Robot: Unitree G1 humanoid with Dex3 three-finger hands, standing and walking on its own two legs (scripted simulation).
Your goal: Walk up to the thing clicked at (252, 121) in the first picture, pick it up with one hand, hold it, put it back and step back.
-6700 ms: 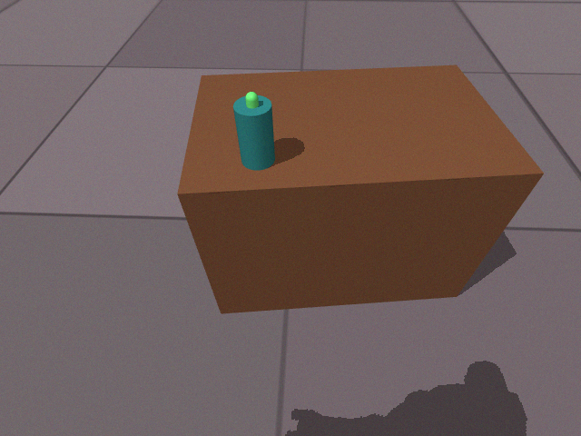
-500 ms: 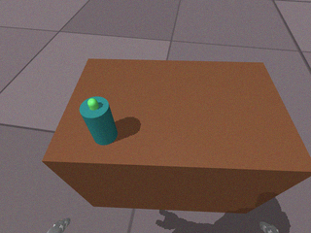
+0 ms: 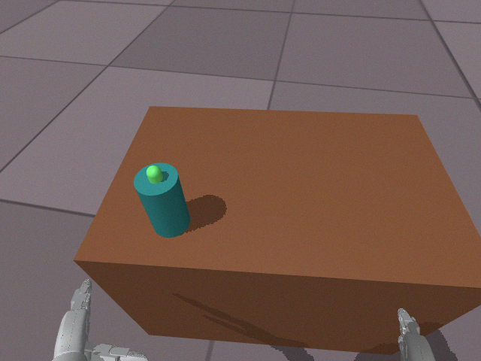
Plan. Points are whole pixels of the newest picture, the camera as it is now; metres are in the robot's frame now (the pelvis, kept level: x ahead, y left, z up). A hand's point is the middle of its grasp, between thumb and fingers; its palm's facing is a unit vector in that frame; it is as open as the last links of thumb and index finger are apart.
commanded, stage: rise first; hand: left
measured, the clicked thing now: (163, 197) +0.44 +0.22 -0.03
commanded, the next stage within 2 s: go down in 0.92 s
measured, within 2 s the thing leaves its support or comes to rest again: neither
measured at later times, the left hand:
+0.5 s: hand (98, 325) +0.17 +0.25 +0.00, palm faces +0.27 -0.90 -0.34, open 17.5 cm
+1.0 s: hand (85, 329) +0.16 +0.25 +0.03, palm faces +0.28 -0.89 -0.37, open 17.5 cm
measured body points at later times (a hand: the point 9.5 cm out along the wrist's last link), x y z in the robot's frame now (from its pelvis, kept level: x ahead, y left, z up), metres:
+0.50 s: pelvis -0.01 +0.00 +0.00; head +0.00 -0.02 +0.45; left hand +0.15 +0.29 +0.02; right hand +0.15 -0.26 -0.09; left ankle -0.02 +0.13 -0.74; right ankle -0.01 -0.14 -0.74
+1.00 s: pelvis -0.02 -0.01 +0.00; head -0.01 -0.02 +0.45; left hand +0.14 +0.29 +0.05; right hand +0.14 -0.26 -0.09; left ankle -0.02 +0.13 -0.74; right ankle -0.01 -0.14 -0.74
